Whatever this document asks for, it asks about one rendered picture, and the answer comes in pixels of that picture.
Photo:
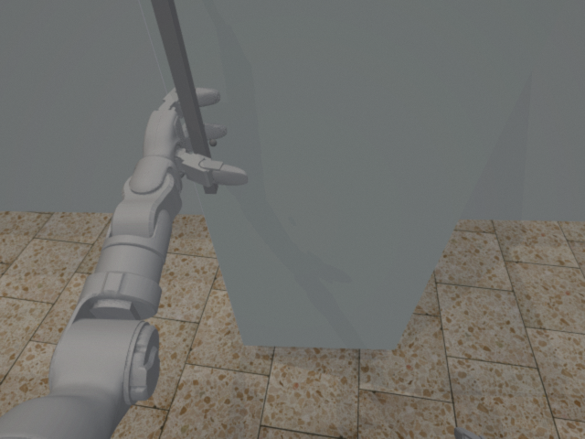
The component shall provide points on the robot left forearm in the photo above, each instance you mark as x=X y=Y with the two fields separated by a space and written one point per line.
x=125 y=284

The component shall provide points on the handle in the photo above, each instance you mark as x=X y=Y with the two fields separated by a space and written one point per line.
x=170 y=31

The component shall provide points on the robot left hand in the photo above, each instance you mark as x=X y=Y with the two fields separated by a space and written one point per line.
x=165 y=136

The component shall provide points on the fridge door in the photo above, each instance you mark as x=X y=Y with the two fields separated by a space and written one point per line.
x=363 y=127

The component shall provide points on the left robot upper arm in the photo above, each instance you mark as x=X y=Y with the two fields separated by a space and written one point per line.
x=102 y=368

